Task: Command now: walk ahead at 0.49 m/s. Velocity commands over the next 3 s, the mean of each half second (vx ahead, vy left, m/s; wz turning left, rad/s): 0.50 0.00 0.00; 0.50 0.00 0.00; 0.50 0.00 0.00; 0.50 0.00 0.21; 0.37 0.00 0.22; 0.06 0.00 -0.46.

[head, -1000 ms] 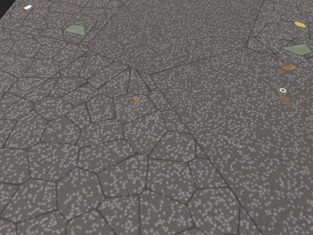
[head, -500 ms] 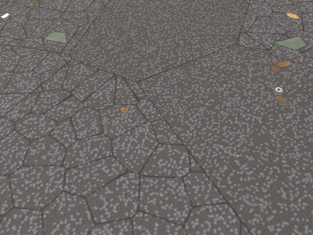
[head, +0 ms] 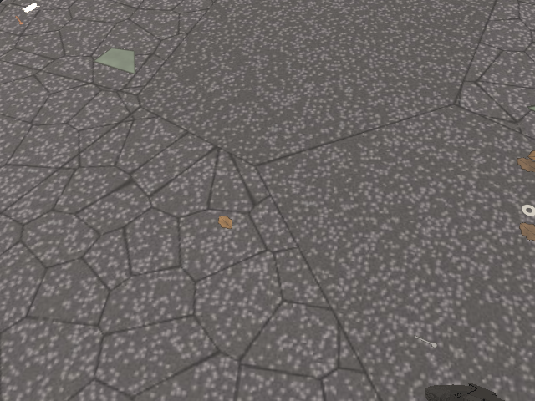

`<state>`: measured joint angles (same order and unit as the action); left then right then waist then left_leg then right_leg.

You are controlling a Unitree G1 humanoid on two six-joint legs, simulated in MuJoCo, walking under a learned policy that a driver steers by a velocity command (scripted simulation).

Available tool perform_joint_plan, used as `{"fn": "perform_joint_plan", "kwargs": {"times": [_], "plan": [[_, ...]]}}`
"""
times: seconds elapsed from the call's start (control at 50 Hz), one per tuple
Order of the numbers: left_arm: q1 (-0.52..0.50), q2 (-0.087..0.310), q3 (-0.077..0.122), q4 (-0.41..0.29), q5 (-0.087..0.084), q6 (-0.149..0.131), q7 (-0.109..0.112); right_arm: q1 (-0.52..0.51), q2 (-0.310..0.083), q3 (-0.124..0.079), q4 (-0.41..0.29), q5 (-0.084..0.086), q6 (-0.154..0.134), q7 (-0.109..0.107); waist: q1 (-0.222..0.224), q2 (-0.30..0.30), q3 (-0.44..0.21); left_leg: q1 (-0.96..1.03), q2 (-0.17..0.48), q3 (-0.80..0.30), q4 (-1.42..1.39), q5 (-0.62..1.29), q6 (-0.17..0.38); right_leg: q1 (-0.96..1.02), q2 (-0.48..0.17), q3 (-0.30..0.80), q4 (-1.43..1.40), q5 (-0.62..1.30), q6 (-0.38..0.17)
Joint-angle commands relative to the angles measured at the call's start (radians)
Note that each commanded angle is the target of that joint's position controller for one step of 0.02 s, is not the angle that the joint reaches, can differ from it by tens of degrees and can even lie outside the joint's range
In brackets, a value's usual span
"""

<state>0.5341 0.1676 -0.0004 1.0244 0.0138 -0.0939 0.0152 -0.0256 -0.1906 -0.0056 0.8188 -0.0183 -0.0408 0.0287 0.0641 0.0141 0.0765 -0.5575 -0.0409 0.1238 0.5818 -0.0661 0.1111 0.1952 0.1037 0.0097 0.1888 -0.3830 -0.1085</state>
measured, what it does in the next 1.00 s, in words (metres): walks ahead: left foot, then right foot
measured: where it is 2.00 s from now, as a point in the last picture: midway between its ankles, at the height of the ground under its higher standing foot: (306, 185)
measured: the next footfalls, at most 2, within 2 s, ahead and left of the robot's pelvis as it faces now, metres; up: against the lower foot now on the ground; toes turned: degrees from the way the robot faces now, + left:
left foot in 0.04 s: +0.19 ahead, +0.06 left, +0.00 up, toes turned +3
right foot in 0.60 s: +0.50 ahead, -0.12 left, +0.00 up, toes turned -3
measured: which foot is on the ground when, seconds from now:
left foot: up 0.00-0.02, down 0.04-0.60, up 0.62-1.00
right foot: down 0.00-0.04, up 0.06-0.58, down 0.60-1.00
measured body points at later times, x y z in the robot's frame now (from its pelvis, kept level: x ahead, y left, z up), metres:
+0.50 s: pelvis +0.27 -0.01 +0.01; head +0.30 -0.01 +0.46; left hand +0.46 +0.20 -0.10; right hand +0.17 -0.24 -0.13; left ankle +0.15 +0.05 -0.72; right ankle +0.44 -0.14 -0.69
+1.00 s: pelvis +0.53 -0.05 +0.02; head +0.56 -0.06 +0.47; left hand +0.45 +0.18 -0.12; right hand +0.70 -0.28 -0.11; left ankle +0.70 +0.09 -0.67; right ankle +0.46 -0.12 -0.72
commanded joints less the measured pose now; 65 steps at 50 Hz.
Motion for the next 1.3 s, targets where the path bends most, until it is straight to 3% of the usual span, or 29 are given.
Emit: {"fn": "perform_joint_plan", "kwargs": {"times": [0.02,0.04,0.06,0.08,0.1,0.14,0.18,0.24,0.36,0.48,0.54,0.58,0.6,0.62,0.64,0.66,0.68,0.72,0.78,0.84,1.06,1.1,1.14,1.16,1.18,1.2,1.22,1.24,1.3], "plan": [[-0.046,0.192,0.038,-0.035,0.005,-0.001,0.013,0.339,-0.151,-0.054,0.069,0.002,-0.019,-0.029,-0.213,-0.104,-0.152,0.424,-0.041,-0.023,-0.091,-0.017,0.063,-0.125,-0.272,0.036,0.457,1.256,0.011],[-0.065,0.174,0.032,-0.055,0.000,-0.002,0.005,0.483,-0.199,-0.072,0.101,-0.018,-0.023,-0.042,-0.269,-0.049,-0.238,0.649,0.100,-0.169,-0.110,-0.125,0.111,-0.297,-0.233,0.018,0.713,0.959,0.001],[0.050,0.052,0.011,-0.070,-0.012,0.001,-0.006,0.528,-0.283,-0.093,0.106,-0.043,-0.023,-0.041,-0.185,0.169,-0.334,0.903,0.403,-0.621,-0.108,-0.135,0.251,-0.637,-0.060,-0.036,1.119,0.041,0.028],[0.037,0.141,0.034,-0.054,-0.003,0.005,-0.007,0.473,-0.223,-0.086,0.108,0.001,-0.015,-0.026,-0.177,0.074,-0.323,0.861,0.430,-0.856,-0.281,-0.307,0.307,-0.801,-0.017,0.050,1.256,-0.102,0.011],[-0.068,0.166,0.041,-0.094,0.004,0.002,-0.009,0.344,-0.179,-0.075,0.086,0.015,-0.017,-0.021,-0.126,0.027,-0.134,0.689,0.394,-0.695,-0.351,-0.386,0.266,-0.860,-0.092,0.064,1.202,0.014,0.000],[-0.140,0.144,0.044,-0.104,0.010,0.005,-0.018,0.282,-0.092,-0.053,0.094,0.005,-0.036,-0.015,-0.071,-0.043,-0.008,0.455,0.315,-0.512,-0.418,-0.203,0.197,-0.779,-0.148,0.057,1.096,0.087,0.003],[-0.109,0.090,0.034,-0.093,0.024,0.032,-0.031,0.315,-0.067,-0.040,0.130,0.005,-0.055,-0.022,-0.026,-0.018,-0.009,0.352,0.256,-0.390,-0.446,-0.087,0.152,-0.682,-0.175,0.047,1.011,0.101,0.028],[-0.182,0.083,0.034,-0.120,0.026,0.049,-0.042,0.383,-0.108,-0.046,0.168,0.011,-0.074,-0.022,-0.022,0.011,0.008,0.336,0.224,-0.293,-0.478,0.016,0.139,-0.735,-0.202,0.007,0.918,0.167,0.054],[-0.459,0.087,0.027,-0.203,0.010,0.051,-0.047,0.504,-0.111,-0.036,0.202,0.014,-0.068,-0.022,-0.096,0.034,0.030,0.440,0.180,-0.201,-0.477,0.188,0.076,-0.831,-0.205,-0.059,0.612,0.385,0.086],[-0.617,0.094,0.023,-0.252,0.007,0.044,-0.044,0.593,-0.123,-0.032,0.238,-0.004,-0.060,-0.038,-0.142,0.056,0.037,0.646,0.233,-0.199,-0.404,0.323,0.090,-0.849,-0.160,-0.080,0.436,0.351,0.061],[-0.563,0.112,0.033,-0.246,0.008,0.031,-0.039,0.556,-0.142,-0.037,0.243,-0.008,-0.056,-0.047,-0.090,0.065,0.017,0.682,0.258,-0.180,-0.298,0.547,0.074,-0.721,-0.117,-0.092,0.360,0.234,0.016],[-0.297,0.147,0.057,-0.155,0.015,0.015,-0.023,0.521,-0.153,-0.039,0.242,-0.002,-0.052,-0.046,0.024,0.043,-0.114,0.619,0.214,-0.133,-0.015,0.681,0.041,-0.391,-0.060,-0.113,0.266,0.248,-0.032],[-0.114,0.212,0.080,-0.109,0.039,0.005,-0.010,0.508,-0.133,-0.031,0.216,0.008,-0.055,-0.044,0.090,-0.005,-0.229,0.421,0.176,-0.108,0.238,0.425,0.023,-0.118,-0.208,0.042,0.265,0.194,-0.081],[-0.020,0.317,0.107,-0.098,0.057,0.008,-0.008,0.610,-0.024,-0.010,0.191,0.046,-0.055,-0.034,0.059,-0.227,-0.370,0.056,0.002,-0.031,0.638,-0.226,-0.030,0.170,-0.518,0.526,0.199,0.113,-0.218],[-0.071,0.269,0.103,-0.094,0.012,0.023,-0.021,0.585,-0.124,-0.039,0.208,0.021,-0.054,-0.036,0.049,-0.137,-0.357,-0.048,-0.011,-0.161,0.753,-0.423,-0.015,0.113,-0.516,0.670,0.097,0.100,-0.236],[-0.186,0.220,0.089,-0.106,-0.002,0.024,-0.024,0.495,-0.131,-0.046,0.177,0.013,-0.055,-0.035,-0.002,-0.097,-0.187,-0.097,0.048,-0.176,0.746,-0.334,-0.009,-0.032,-0.475,0.496,0.078,0.104,-0.203],[-0.248,0.161,0.076,-0.113,-0.002,0.015,-0.029,0.434,-0.113,-0.043,0.162,0.008,-0.059,-0.030,-0.021,-0.049,-0.107,-0.075,0.081,-0.175,0.692,-0.265,-0.011,-0.162,-0.432,0.386,0.040,0.196,-0.175],[-0.268,0.095,0.055,-0.088,0.000,0.002,-0.024,0.426,-0.079,-0.043,0.161,-0.013,-0.037,-0.021,-0.082,-0.063,-0.049,0.016,0.123,-0.168,0.591,-0.219,-0.027,-0.313,-0.343,0.232,-0.004,0.317,-0.108],[-0.191,0.110,0.055,-0.044,-0.005,-0.017,-0.020,0.418,-0.050,-0.043,0.157,-0.021,-0.010,-0.004,-0.106,-0.067,-0.047,0.028,0.125,-0.138,0.539,-0.182,-0.049,-0.345,-0.312,0.147,-0.031,0.440,-0.104],[-0.136,0.130,0.055,-0.023,-0.005,-0.018,-0.019,0.281,-0.061,-0.043,0.110,-0.019,0.002,0.001,-0.089,-0.068,-0.001,-0.072,0.148,-0.112,0.441,-0.076,-0.070,-0.338,-0.293,0.104,-0.072,0.437,-0.101],[0.030,0.140,0.048,0.043,0.012,-0.007,0.001,-0.051,-0.069,-0.030,-0.008,-0.003,-0.014,-0.001,-0.010,-0.080,0.048,-0.092,0.096,-0.053,0.026,-0.003,-0.041,-0.089,-0.331,0.052,-0.013,0.645,-0.094],[0.003,0.151,0.052,0.045,0.015,-0.004,0.006,-0.011,-0.077,-0.036,-0.003,-0.002,-0.024,-0.005,-0.042,-0.083,0.030,0.001,0.064,-0.038,-0.023,-0.078,-0.011,-0.069,-0.337,0.031,0.065,0.811,-0.079],[-0.031,0.165,0.055,0.045,0.011,0.001,0.005,0.207,-0.100,-0.055,0.070,-0.006,-0.038,-0.020,-0.136,-0.071,-0.080,0.284,-0.003,-0.004,-0.110,-0.082,0.030,-0.107,-0.300,-0.012,0.314,1.010,-0.048],[-0.042,0.152,0.049,0.032,0.004,-0.001,0.002,0.388,-0.147,-0.075,0.125,-0.023,-0.048,-0.031,-0.199,-0.041,-0.183,0.547,0.067,-0.084,-0.116,-0.077,0.068,-0.262,-0.260,-0.038,0.531,0.854,-0.028],[0.004,0.077,0.031,-0.007,-0.028,-0.002,-0.007,0.531,-0.251,-0.102,0.141,-0.048,-0.052,-0.039,-0.208,0.127,-0.327,0.838,0.358,-0.480,-0.160,-0.200,0.161,-0.573,-0.144,-0.105,0.898,0.388,0.016],[0.040,0.107,0.048,0.005,-0.025,-0.001,-0.010,0.505,-0.258,-0.107,0.143,-0.016,-0.034,-0.027,-0.178,0.190,-0.379,0.878,0.468,-0.810,-0.302,-0.205,0.238,-0.760,-0.026,-0.023,1.118,-0.136,0.019],[-0.048,0.143,0.061,-0.013,-0.005,0.005,-0.009,0.388,-0.213,-0.097,0.128,0.008,-0.028,-0.022,-0.132,0.079,-0.216,0.741,0.422,-0.668,-0.319,-0.256,0.206,-0.835,-0.103,0.036,1.149,-0.053,0.008],[-0.122,0.126,0.057,-0.033,0.001,0.000,-0.015,0.307,-0.146,-0.079,0.113,0.012,-0.034,-0.018,-0.113,0.027,-0.110,0.594,0.382,-0.544,-0.358,-0.219,0.180,-0.832,-0.140,0.035,1.104,0.029,0.009],[-0.121,0.071,0.054,-0.026,0.025,0.029,-0.029,0.289,-0.059,-0.051,0.144,0.007,-0.054,-0.025,-0.034,0.034,-0.034,0.389,0.265,-0.331,-0.425,-0.047,0.096,-0.703,-0.196,0.023,0.960,0.109,0.032]]}}
Over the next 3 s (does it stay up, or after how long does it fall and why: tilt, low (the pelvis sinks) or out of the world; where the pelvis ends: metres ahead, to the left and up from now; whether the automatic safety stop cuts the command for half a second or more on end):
stays up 1.33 0.02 0.01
